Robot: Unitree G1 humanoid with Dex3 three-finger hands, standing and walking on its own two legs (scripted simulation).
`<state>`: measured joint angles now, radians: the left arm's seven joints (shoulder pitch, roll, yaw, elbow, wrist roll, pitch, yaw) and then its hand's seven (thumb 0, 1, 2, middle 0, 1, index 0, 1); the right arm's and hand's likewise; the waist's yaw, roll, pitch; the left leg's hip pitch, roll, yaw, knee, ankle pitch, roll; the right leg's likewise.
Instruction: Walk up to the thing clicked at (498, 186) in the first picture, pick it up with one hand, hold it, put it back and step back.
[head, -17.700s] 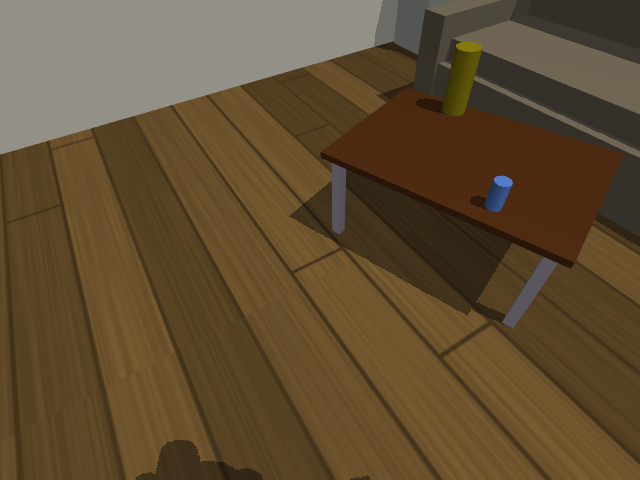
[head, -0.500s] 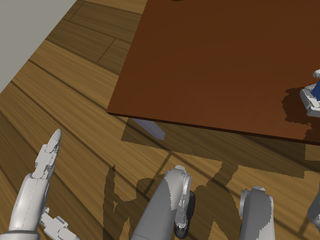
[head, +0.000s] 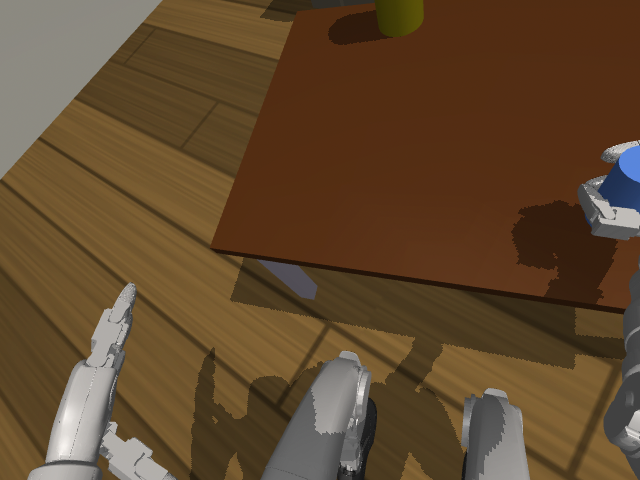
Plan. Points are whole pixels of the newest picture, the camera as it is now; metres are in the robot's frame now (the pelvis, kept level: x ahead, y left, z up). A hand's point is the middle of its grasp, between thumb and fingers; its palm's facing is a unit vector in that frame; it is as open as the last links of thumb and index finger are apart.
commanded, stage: settle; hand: right
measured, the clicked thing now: (627, 193) +0.50 -0.23 -0.03
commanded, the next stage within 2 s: lift in 0.32 s
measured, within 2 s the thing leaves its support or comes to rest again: neither
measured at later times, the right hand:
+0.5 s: hand (626, 180) +0.50 -0.22 -0.01, palm faces +0.18 +0.98 +0.02, open 7.3 cm
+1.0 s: hand out of the picture +0.46 -0.21 +0.07, palm faces +0.20 +0.98 +0.01, open 7.3 cm
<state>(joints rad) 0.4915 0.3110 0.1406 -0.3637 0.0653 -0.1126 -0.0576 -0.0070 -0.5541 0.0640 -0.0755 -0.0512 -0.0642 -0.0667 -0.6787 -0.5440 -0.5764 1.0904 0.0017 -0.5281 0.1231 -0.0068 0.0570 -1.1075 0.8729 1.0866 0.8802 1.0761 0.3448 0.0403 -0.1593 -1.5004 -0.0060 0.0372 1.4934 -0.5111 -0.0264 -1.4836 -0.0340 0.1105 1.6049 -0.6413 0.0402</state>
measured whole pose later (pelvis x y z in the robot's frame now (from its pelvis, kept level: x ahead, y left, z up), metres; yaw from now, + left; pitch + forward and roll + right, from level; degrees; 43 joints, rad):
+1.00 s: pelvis +0.03 +0.00 +0.07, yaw -1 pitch +23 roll +3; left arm 0.49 0.24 0.09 -0.13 0.06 -0.05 -0.04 -0.01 -0.54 0.05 -0.06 -0.05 -0.06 -0.06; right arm -0.46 -0.32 -0.43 0.82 0.05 -0.47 0.06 -0.01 0.06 -1.11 0.88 1.08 0.88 1.07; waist 0.20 0.03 -0.17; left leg -1.16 0.00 0.02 1.25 -0.48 -0.03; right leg -1.14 -0.03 0.07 1.33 -0.60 0.03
